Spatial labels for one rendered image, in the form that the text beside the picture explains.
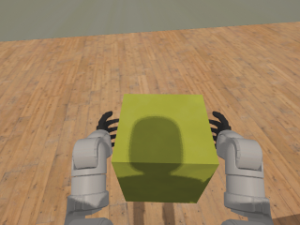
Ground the left robot hand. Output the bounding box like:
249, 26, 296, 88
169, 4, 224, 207
96, 111, 119, 147

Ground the right robot hand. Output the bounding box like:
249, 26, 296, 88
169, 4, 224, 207
208, 111, 232, 149

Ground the robot left forearm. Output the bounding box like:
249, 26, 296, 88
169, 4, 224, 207
64, 129, 113, 225

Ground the robot right forearm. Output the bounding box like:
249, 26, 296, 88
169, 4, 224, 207
216, 129, 274, 225

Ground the carton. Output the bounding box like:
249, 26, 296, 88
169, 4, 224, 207
111, 94, 219, 203

